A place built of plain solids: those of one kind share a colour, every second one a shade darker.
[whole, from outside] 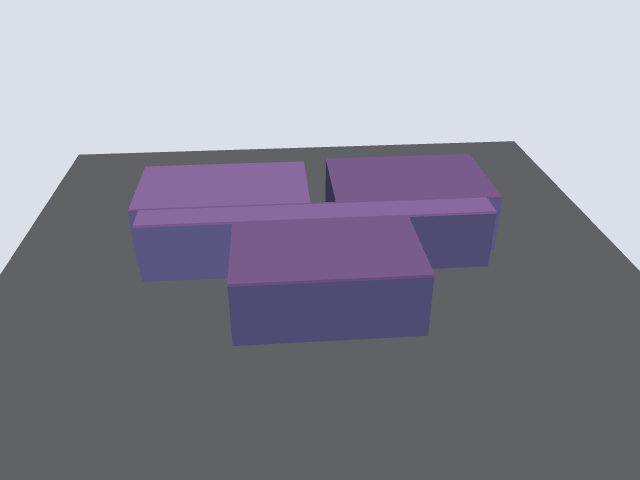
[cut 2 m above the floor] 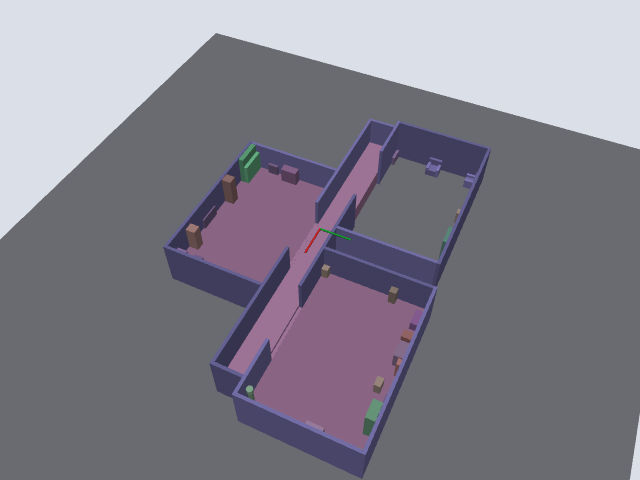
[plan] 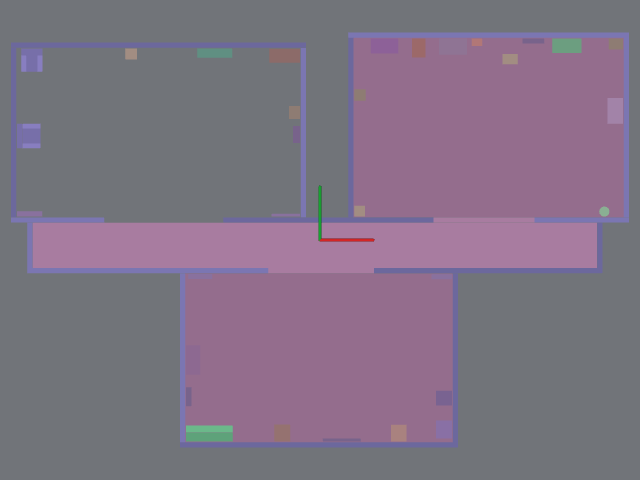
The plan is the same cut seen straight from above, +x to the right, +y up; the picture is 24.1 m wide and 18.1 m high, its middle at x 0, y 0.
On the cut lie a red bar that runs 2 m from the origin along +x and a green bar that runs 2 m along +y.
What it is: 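One storey of an old house, long lived in; a hall and three lower rooms beside it, each open to the hall along a stretch without wall, rail or kerb; a room's floor lies below the hall's by a bare drop, by one riser or not at all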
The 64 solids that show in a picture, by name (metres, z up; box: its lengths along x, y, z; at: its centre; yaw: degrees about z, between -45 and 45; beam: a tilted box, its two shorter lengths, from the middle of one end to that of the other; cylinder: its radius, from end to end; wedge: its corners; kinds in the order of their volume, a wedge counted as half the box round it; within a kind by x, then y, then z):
{
 "floor_1": {"box": [21.29, 1.71, 1.19], "at": [-0.19, -0.2, 0.54]},
 "floor_2": {"box": [10.09, 6.37, 1.19], "at": [-0.04, -4.44, 0.54]},
 "floor_3": {"box": [3.99, 0.2, 1.19], "at": [0.04, -1.16, 0.54]},
 "floor_4": {"box": [3.81, 0.2, 1.0], "at": [6.18, 0.75, 0.45]},
 "floor_5": {"box": [10.19, 6.77, 1.0], "at": [6.36, 4.24, 0.45]},
 "wall_1": {"box": [0.2, 6.39, 3.83], "at": [-11.56, 4.05, 1.86]},
 "wall_2": {"box": [0.2, 1.71, 3.83], "at": [-10.94, -0.2, 1.86]},
 "wall_3": {"box": [3.52, 0.2, 3.83], "at": [-9.89, 0.75, 1.86]},
 "wall_4": {"box": [9.08, 0.2, 3.83], "at": [-6.49, -1.16, 1.86]},
 "wall_5": {"box": [11.13, 0.2, 3.83], "at": [-6.09, 7.35, 1.86]},
 "wall_6": {"box": [0.2, 6.37, 3.83], "at": [-5.18, -4.44, 1.86]},
 "wall_7": {"box": [0.2, 6.39, 3.83], "at": [-0.63, 4.05, 1.86]},
 "wall_8": {"box": [10.49, 0.2, 3.83], "at": [-0.04, -7.73, 1.86]},
 "wall_9": {"box": [7.93, 0.2, 3.83], "at": [0.32, 0.75, 1.86]},
 "wall_10": {"box": [0.2, 6.77, 3.83], "at": [1.16, 4.24, 1.86]},
 "wall_11": {"box": [0.2, 6.37, 3.83], "at": [5.11, -4.44, 1.86]},
 "wall_12": {"box": [8.61, 0.2, 3.83], "at": [6.34, -1.16, 1.86]},
 "wall_13": {"box": [10.59, 0.2, 3.83], "at": [6.36, 7.73, 1.86]},
 "wall_14": {"box": [3.57, 0.2, 3.83], "at": [9.87, 0.75, 1.86]},
 "wall_15": {"box": [0.2, 1.71, 3.83], "at": [10.55, -0.2, 1.86]},
 "wall_16": {"box": [0.2, 6.77, 3.83], "at": [11.56, 4.24, 1.86]},
 "roof_1": {"box": [11.13, 6.59, 0.16], "at": [-6.09, 4.15, 3.86]},
 "roof_2": {"box": [21.69, 1.91, 0.16], "at": [-0.19, -0.3, 3.86]},
 "roof_3": {"box": [10.49, 6.57, 0.16], "at": [-0.04, -4.54, 3.86]},
 "roof_4": {"box": [23.31, 0.2, 0.16], "at": [0.0, 0.75, 3.86]},
 "roof_5": {"box": [10.59, 6.97, 0.16], "at": [6.36, 4.34, 3.86]},
 "kitchen_run_1": {"box": [1.77, 0.34, 2.11], "at": [-4.17, -7.43, 2.19]},
 "kitchen_run_2": {"box": [1.77, 0.26, 1.41], "at": [-4.17, -7.13, 1.84]},
 "fridge_1": {"box": [0.6, 0.64, 2.05], "at": [-1.43, -7.28, 2.16]},
 "fridge_2": {"box": [0.58, 0.64, 1.64], "at": [2.97, -7.28, 1.96]},
 "chest_drawers_1": {"box": [1.05, 0.62, 1.06], "at": [5.01, 7.29, 1.49]},
 "chest_drawers_2": {"box": [0.59, 0.97, 1.07], "at": [11.13, 4.87, 1.49]},
 "wardrobe_1": {"box": [1.1, 0.55, 1.98], "at": [9.31, 7.33, 1.94]},
 "armchair_1": {"box": [0.21, 0.93, 1.0], "at": [-11.32, 3.92, 0.45]},
 "armchair_2": {"box": [0.19, 0.62, 0.19], "at": [-11.17, 6.65, 0.56]},
 "armchair_3": {"box": [0.62, 0.62, 0.51], "at": [-10.96, 6.65, 0.21]},
 "armchair_4": {"box": [0.68, 0.18, 0.17], "at": [-10.88, 3.55, 0.57]},
 "armchair_5": {"box": [0.68, 0.75, 0.53], "at": [-10.88, 3.83, 0.22]},
 "armchair_6": {"box": [0.68, 0.18, 0.71], "at": [-10.88, 4.3, 0.3]},
 "armchair_7": {"box": [0.81, 0.26, 1.02], "at": [-10.86, 7.09, 0.46]},
 "armchair_8": {"box": [0.19, 0.62, 0.7], "at": [-10.55, 6.65, 0.3]},
 "side_table_1": {"box": [0.44, 0.41, 1.01], "at": [-7.12, 7.01, 0.45]},
 "side_table_2": {"box": [0.42, 0.5, 0.9], "at": [-0.96, 4.81, 0.4]},
 "side_table_3": {"box": [0.41, 0.41, 0.75], "at": [1.5, 1.09, 1.33]},
 "side_table_4": {"box": [0.43, 0.43, 1.06], "at": [1.51, 5.47, 1.48]},
 "side_table_5": {"box": [0.58, 0.39, 0.78], "at": [7.17, 6.82, 1.34]},
 "side_table_6": {"box": [0.54, 0.42, 0.82], "at": [11.16, 7.39, 1.36]},
 "radiator_1": {"box": [0.96, 0.21, 0.71], "at": [-10.95, 0.98, 0.3]},
 "radiator_2": {"box": [0.21, 0.71, 0.74], "at": [-4.95, -5.91, 1.51]},
 "radiator_3": {"box": [0.91, 0.18, 0.82], "at": [-4.51, -1.38, 1.54]},
 "radiator_4": {"box": [1.08, 0.11, 0.71], "at": [-1.29, 0.94, 0.3]},
 "radiator_5": {"box": [0.26, 0.64, 0.71], "at": [-0.89, 3.98, 0.3]},
 "radiator_6": {"box": [1.43, 0.11, 0.78], "at": [0.82, -7.54, 1.52]},
 "radiator_7": {"box": [0.78, 0.19, 0.68], "at": [4.59, -1.38, 1.48]},
 "radiator_8": {"box": [0.82, 0.19, 0.68], "at": [8.04, 7.5, 1.29]},
 "bookcase_1": {"box": [1.33, 0.34, 2.02], "at": [-3.97, 7.05, 0.96]},
 "cooker_1": {"box": [0.6, 0.68, 1.22], "at": [4.68, -7.14, 1.75]},
 "cooker_2": {"box": [0.6, 0.56, 1.21], "at": [4.68, -5.97, 1.74]},
 "tv_unit_1": {"box": [1.16, 0.54, 1.24], "at": [-1.33, 6.95, 0.57]},
 "pet_corner_1": {"box": [0.54, 1.12, 1.06], "at": [-4.79, -4.53, 1.66]},
 "tall_odds_1": {"box": [0.51, 0.71, 0.6], "at": [3.72, 7.24, 1.25]},
 "tall_odds_2": {"box": [0.4, 0.28, 1.3], "at": [5.92, 7.46, 1.6]},
 "trunk_1": {"box": [1.03, 0.56, 0.62], "at": [2.43, 7.32, 1.26]},
 "floor_lamp_round_1": {"cylinder": 0.19, "from": [10.72, 1.07, 2.09], "to": [10.72, 1.07, 2.41]}
}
